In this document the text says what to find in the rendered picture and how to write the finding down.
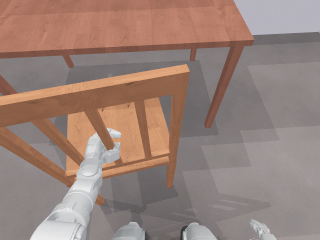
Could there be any robot left thigh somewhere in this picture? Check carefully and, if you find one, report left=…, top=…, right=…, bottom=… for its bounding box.
left=111, top=224, right=145, bottom=240

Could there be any chair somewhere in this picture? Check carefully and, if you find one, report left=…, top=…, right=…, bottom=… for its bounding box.
left=0, top=64, right=190, bottom=206

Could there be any left robot forearm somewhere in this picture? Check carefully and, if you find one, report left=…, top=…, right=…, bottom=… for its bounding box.
left=30, top=158, right=103, bottom=240

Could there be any robot left hand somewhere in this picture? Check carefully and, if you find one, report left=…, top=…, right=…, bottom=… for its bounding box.
left=84, top=128, right=122, bottom=165

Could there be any table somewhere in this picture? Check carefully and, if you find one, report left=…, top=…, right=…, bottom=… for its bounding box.
left=0, top=0, right=255, bottom=129

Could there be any robot right shin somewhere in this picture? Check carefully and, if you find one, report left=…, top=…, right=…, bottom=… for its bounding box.
left=186, top=222, right=199, bottom=229

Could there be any robot right hand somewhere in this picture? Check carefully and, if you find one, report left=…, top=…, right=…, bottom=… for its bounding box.
left=249, top=219, right=277, bottom=240

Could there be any left robot upper arm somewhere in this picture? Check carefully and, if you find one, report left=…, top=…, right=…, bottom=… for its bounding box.
left=32, top=220, right=87, bottom=240

